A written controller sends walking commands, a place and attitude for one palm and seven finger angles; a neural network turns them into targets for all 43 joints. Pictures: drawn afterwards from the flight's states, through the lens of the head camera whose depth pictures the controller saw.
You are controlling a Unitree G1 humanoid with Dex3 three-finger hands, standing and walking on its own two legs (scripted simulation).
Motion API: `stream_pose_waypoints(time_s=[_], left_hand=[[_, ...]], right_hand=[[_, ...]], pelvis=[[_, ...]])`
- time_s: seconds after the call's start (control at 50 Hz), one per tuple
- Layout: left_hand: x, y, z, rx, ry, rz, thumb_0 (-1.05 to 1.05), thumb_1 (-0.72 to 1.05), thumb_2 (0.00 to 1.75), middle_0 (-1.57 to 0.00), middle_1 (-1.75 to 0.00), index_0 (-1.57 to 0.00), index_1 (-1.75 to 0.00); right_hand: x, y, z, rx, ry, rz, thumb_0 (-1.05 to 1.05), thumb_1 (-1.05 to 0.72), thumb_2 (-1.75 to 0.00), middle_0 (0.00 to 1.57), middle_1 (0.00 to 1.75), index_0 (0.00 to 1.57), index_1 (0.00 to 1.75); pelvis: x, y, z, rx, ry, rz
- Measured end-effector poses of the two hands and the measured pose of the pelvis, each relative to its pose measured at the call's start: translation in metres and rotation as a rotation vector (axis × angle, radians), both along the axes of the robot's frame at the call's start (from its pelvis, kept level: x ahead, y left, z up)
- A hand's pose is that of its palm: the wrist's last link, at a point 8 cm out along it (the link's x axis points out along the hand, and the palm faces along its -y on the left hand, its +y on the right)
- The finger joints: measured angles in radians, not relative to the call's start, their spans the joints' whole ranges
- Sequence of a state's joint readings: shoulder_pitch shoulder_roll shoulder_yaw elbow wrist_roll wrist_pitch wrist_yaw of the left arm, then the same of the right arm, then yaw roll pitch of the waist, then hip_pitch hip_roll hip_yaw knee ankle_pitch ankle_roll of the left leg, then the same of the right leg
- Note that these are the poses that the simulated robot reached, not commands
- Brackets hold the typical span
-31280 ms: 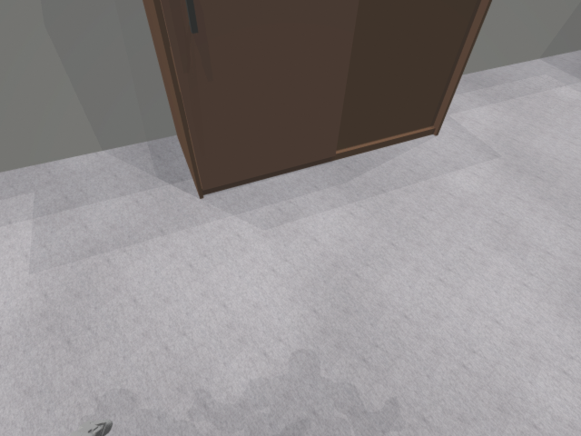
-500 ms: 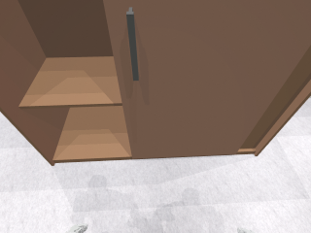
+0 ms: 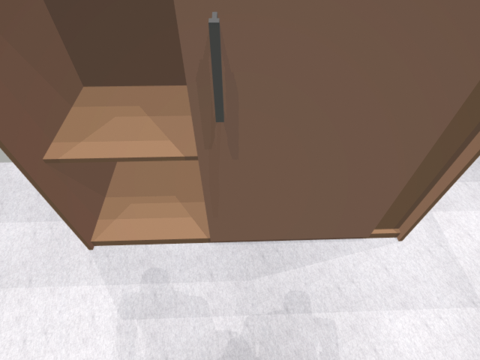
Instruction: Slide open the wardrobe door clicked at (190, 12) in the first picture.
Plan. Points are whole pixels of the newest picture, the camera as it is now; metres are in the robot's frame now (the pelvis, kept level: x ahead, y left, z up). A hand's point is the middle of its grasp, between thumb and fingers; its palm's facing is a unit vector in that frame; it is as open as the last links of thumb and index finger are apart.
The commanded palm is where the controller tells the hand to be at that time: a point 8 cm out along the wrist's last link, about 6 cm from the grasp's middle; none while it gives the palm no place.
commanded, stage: let the arm hang, fingers relaxed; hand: left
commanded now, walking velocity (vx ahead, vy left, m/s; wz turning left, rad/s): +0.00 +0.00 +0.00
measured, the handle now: (217, 72) +0.67 +0.09 +0.13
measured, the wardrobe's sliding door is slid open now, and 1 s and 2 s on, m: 0.55 0.55 0.55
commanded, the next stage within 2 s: look to check the result in 0.34 s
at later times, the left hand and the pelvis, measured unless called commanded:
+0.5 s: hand out of the picture +0.02 +0.17 -0.17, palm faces +0.00 -0.98 -0.19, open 7.4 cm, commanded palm none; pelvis +0.01 +0.00 +0.00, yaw -1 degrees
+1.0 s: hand out of the picture +0.04 +0.16 -0.17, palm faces +0.00 -0.98 -0.19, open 7.4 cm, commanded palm none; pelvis +0.03 -0.01 +0.00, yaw -1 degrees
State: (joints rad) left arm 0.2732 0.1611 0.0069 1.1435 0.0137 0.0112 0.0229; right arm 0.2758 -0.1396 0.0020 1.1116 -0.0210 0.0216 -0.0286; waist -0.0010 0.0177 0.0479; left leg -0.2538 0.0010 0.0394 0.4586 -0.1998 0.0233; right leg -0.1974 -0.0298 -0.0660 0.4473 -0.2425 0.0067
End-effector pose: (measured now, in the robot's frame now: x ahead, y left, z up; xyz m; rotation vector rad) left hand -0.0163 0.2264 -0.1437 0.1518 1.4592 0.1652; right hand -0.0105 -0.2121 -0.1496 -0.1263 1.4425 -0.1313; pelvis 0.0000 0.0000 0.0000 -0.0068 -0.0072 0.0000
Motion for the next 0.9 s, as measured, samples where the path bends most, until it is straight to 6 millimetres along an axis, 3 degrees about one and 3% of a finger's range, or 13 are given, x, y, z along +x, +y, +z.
stream_pose_waypoints(time_s=[0.1,0.22,0.6,0.9], left_hand=[[0.022,-0.007,-0.002,-0.019,-0.062,-0.016,0.00,0.91,0.90,-0.20,-0.30,-0.20,-0.29],[0.033,-0.002,-0.002,-0.012,-0.080,-0.029,0.01,0.92,0.89,-0.20,-0.30,-0.20,-0.29],[0.033,-0.005,0.001,-0.009,-0.037,-0.025,0.00,0.91,0.90,-0.20,-0.30,-0.20,-0.29],[0.049,-0.012,0.000,-0.014,-0.055,-0.030,0.00,0.90,0.90,-0.20,-0.30,-0.20,-0.29]], right_hand=[[0.006,-0.003,0.002,-0.014,-0.027,-0.005,0.01,-0.92,-0.90,0.20,0.30,0.20,0.30],[0.013,-0.008,0.004,-0.026,-0.047,-0.009,0.01,-0.92,-0.90,0.19,0.30,0.20,0.30],[0.029,-0.014,0.005,-0.028,-0.039,0.000,0.01,-0.92,-0.90,0.19,0.30,0.20,0.30],[0.043,-0.021,0.007,-0.036,-0.046,0.002,0.01,-0.92,-0.90,0.19,0.30,0.20,0.30]], pelvis=[[0.000,0.002,0.000,0.003,-0.006,-0.004],[0.002,0.001,0.001,0.004,-0.004,-0.007],[0.014,-0.002,0.003,0.007,-0.001,-0.011],[0.025,-0.008,0.004,0.008,-0.002,-0.012]])
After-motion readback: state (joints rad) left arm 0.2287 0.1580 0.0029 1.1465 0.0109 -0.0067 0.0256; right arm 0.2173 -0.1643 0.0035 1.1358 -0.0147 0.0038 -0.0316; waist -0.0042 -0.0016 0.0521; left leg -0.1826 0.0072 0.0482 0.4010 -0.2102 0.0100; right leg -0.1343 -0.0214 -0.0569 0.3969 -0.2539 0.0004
